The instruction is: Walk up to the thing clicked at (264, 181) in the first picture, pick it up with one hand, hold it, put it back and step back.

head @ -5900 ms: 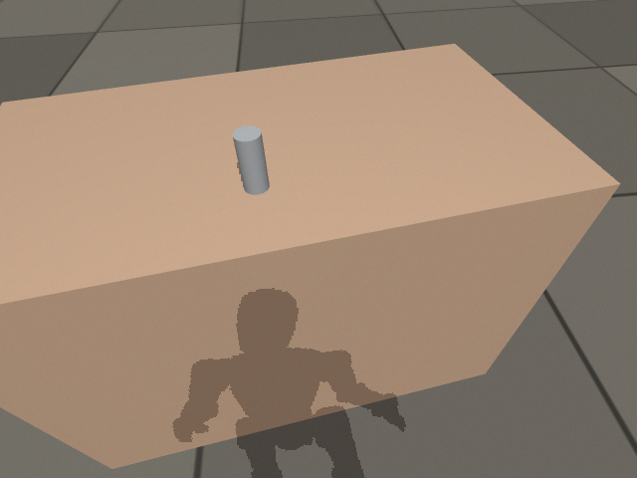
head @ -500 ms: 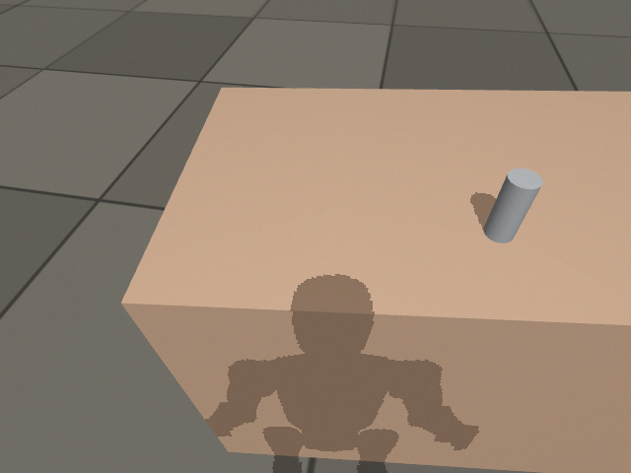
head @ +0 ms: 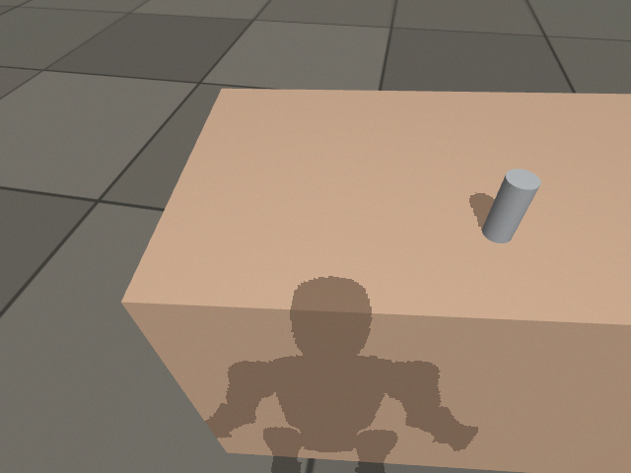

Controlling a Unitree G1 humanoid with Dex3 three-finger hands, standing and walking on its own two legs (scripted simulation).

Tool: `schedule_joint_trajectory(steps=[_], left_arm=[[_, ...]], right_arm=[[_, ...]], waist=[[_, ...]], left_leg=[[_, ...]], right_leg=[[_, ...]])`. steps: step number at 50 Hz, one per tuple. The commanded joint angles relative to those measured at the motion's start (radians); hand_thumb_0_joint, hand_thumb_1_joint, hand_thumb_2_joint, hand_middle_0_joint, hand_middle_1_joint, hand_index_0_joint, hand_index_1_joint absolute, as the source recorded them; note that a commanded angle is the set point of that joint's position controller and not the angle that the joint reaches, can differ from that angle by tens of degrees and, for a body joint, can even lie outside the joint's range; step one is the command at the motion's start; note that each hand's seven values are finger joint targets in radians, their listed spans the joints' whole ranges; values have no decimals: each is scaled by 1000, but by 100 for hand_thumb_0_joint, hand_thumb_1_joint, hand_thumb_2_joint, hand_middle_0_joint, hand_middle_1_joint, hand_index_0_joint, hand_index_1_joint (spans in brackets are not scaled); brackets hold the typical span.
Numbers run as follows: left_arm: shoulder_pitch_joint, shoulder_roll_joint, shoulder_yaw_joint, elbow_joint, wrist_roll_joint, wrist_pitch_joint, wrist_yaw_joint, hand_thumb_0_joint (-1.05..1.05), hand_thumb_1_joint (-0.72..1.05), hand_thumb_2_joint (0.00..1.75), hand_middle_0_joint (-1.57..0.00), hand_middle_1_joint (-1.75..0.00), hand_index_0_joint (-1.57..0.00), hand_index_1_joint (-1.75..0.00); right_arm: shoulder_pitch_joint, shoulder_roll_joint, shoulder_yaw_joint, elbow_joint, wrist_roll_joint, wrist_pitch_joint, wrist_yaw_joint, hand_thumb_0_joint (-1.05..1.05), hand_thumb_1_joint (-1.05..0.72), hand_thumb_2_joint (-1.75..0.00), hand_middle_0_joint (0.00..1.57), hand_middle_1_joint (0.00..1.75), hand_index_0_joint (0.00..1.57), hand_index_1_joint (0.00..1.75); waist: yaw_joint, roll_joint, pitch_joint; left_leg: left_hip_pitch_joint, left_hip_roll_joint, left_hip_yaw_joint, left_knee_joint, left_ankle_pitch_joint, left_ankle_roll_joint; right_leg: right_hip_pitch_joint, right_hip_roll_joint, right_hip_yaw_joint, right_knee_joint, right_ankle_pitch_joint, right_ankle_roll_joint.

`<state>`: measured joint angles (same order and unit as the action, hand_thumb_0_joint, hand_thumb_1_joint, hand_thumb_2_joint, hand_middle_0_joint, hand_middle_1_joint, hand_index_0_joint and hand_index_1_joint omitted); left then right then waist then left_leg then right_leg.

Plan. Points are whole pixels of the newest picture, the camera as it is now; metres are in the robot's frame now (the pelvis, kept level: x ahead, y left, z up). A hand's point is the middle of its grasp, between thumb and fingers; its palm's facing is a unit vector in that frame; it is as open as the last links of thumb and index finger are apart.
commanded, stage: rise first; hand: right
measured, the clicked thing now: (509, 207) +0.47 -0.27 +0.07
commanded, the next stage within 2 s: go down in 1.96 s
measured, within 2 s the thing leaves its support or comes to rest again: neither
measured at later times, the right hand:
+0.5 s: hand (559, 461) +0.17 -0.27 -0.06, palm faces +0.28 +0.89 -0.37, open 16.0 cm
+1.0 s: hand (624, 418) +0.18 -0.27 +0.07, palm faces +0.37 +0.83 -0.41, open 17.6 cm
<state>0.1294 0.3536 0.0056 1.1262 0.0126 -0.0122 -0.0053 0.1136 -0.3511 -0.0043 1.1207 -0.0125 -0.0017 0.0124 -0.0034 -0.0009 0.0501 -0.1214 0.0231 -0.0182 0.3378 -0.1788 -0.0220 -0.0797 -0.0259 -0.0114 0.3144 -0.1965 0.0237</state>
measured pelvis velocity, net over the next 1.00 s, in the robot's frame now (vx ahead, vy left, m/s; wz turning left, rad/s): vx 0.00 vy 0.00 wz -0.04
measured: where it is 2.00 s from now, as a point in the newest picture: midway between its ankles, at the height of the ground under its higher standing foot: outside the picture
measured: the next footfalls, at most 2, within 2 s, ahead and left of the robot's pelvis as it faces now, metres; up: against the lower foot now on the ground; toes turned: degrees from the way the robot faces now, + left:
none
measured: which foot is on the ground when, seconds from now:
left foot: down 0.00-1.00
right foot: down 0.00-1.00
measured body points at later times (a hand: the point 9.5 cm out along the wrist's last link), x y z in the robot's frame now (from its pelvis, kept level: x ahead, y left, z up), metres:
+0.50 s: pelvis +0.00 +0.00 -0.01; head +0.01 +0.01 +0.44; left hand +0.17 +0.26 -0.09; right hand +0.15 -0.31 -0.03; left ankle +0.00 +0.13 -0.75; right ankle -0.01 -0.13 -0.75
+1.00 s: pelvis +0.00 +0.00 -0.01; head +0.00 +0.02 +0.44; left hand +0.17 +0.26 -0.09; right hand +0.15 -0.32 +0.10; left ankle +0.00 +0.13 -0.75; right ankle -0.01 -0.13 -0.75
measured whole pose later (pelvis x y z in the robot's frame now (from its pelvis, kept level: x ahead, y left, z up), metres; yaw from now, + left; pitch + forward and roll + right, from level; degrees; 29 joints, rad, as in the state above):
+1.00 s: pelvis +0.00 +0.00 -0.01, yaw -2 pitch -3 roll +0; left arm 0.24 0.22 0.16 0.63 -0.02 -0.09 0.04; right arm 0.45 -0.31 -0.29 -0.10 0.04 -0.18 -0.03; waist -0.05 -0.05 0.03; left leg -0.12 0.04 0.02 0.42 -0.23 -0.03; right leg -0.11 -0.01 0.03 0.42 -0.25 0.02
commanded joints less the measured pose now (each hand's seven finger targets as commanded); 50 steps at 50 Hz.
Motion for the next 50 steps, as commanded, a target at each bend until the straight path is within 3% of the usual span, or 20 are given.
schedule_joint_trajectory(steps=[1,2,4,5,7,9,11,16,20,22,24,26,28,30,35,42,44,46,48,50], left_arm=[[-378,61,31,-414,-83,-134,23,0,74,74,-6,-14,-4,-14],[-348,90,16,-429,-110,-155,43,0,66,66,-5,-6,-3,-7],[-187,197,100,-294,-107,-136,69,0,50,50,-6,-5,-3,-7],[-196,224,130,-311,-103,-132,79,0,42,42,-5,-5,-4,-6],[-128,139,123,-246,-86,-137,82,0,26,26,-5,-4,-5,-4],[-46,143,177,-269,-54,-127,78,0,14,14,-5,-4,-6,-3],[23,135,181,-299,-46,-118,80,0,5,7,-4,-4,-7,-1],[-49,55,146,-455,-51,-111,83,0,-24,5,-5,-4,-6,-3],[-78,32,124,-589,-48,-129,94,0,-45,3,-6,-5,-5,-5],[-56,63,140,-664,-45,-138,105,0,-51,2,-6,-5,-5,-6],[0,27,119,-670,-44,-139,104,0,-54,1,-6,-5,-5,-5],[50,70,168,-675,-40,-137,107,0,-53,2,-5,-5,-5,-5],[35,26,143,-656,-38,-133,96,0,-53,1,-5,-5,-5,-5],[72,47,182,-651,-39,-128,89,0,-54,1,-5,-5,-5,-5],[72,-4,164,-663,-42,-119,62,0,-55,1,-5,-4,-5,-5],[11,45,213,-703,-33,-131,65,0,-56,2,-5,-4,-4,-5],[33,-35,159,-642,-34,-127,56,0,-56,2,-5,-4,-4,-6],[19,26,216,-658,-31,-131,63,0,-56,3,-5,-4,-4,-6],[26,-11,179,-654,-30,-132,54,0,-56,2,-5,-4,-4,-5],[39,7,204,-656,-31,-134,57,0,-56,2,-5,-4,-4,-5]], right_arm=[[-390,-53,-13,-411,70,-97,-29,0,-74,-74,6,14,6,14],[-356,-80,-13,-446,115,-139,-48,0,-66,-66,6,6,5,6],[-155,-214,-114,-241,103,-114,-81,0,-50,-50,6,4,5,4],[-177,-238,-145,-270,98,-114,-91,0,-42,-42,6,5,5,5],[-168,-180,-142,-302,78,-126,-95,0,-26,-26,5,5,5,5],[18,-215,-235,-375,53,-117,-94,0,-15,-18,5,5,5,5],[45,-187,-220,-404,54,-108,-91,0,-5,-15,5,5,5,5],[38,-138,-203,-651,60,-99,-88,0,23,-9,5,5,5,5],[7,-122,-192,-852,58,-120,-97,0,43,-5,4,5,5,5],[44,-148,-223,-932,56,-131,-106,0,49,-4,4,6,5,6],[76,-156,-240,-1025,57,-143,-109,0,53,-3,4,6,5,6],[159,-153,-261,-1070,58,-142,-108,0,55,-3,4,6,5,6],[178,-152,-285,-1119,60,-147,-104,0,55,-3,4,6,5,6],[243,-130,-286,-1127,62,-146,-94,0,56,-3,4,6,5,6],[236,-133,-325,-1274,67,-175,-71,0,59,-2,4,5,5,5],[243,-155,-374,-1380,64,-219,-70,0,59,-1,5,5,5,5],[261,-146,-377,-1398,63,-234,-66,0,59,-1,5,5,5,5],[272,-157,-393,-1414,63,-243,-66,0,59,-1,5,5,5,5],[258,-156,-402,-1444,63,-257,-61,0,59,-1,5,5,5,5],[261,-163,-414,-1457,66,-266,-61,0,58,-1,5,5,5,5]], waist=[[8,-69,-91],[-24,37,-123],[-19,31,-43],[-11,28,-114],[-10,-24,-194],[-39,-36,-266],[4,-11,-255],[-14,-30,-190],[-10,-44,-170],[-14,-7,-203],[-20,-40,-178],[-18,-42,-174],[-40,-49,-132],[-28,-29,-115],[-35,-44,-84],[-38,0,-119],[-59,-33,-80],[-50,-21,-91],[-49,-30,-90],[-44,-18,-93]], left_leg=[[-87,-11,37,49,92,13],[-26,-27,49,12,9,15],[-110,-22,56,35,-43,14],[-101,-19,56,62,-14,14],[-87,-15,49,83,38,19],[-43,-19,52,96,120,27],[-22,-27,59,72,184,18],[-39,-29,75,48,138,18],[-40,-21,71,25,72,20],[-10,-21,77,32,118,18],[-5,-21,81,34,123,21],[3,-23,86,41,173,21],[11,-22,91,41,185,21],[8,-24,94,41,203,20],[7,-18,90,30,172,19],[33,-16,91,28,149,17],[26,-13,89,23,111,20],[25,-13,89,28,126,20],[25,-12,87,22,107,20],[27,-13,89,21,109,18]], right_leg=[[-150,22,-32,72,93,-28],[-101,9,-24,34,32,-28],[-177,25,-30,58,-20,-32],[-167,24,-29,83,8,-31],[-157,23,-27,108,68,-26],[-137,29,-27,105,150,-24],[-114,29,-29,92,194,-25],[-130,27,-27,64,151,-23],[-100,28,-24,48,87,-27],[-70,27,-19,53,137,-29],[-63,29,-18,51,149,-28],[-38,28,-19,54,206,-25],[-57,28,-16,54,229,-23],[-56,25,-20,54,246,-24],[-59,31,-25,46,211,-27],[-35,31,-16,44,192,-30],[-59,35,-19,42,161,-28],[-51,34,-20,41,173,-28],[-50,38,-22,42,152,-30],[-58,38,-19,42,151,-31]])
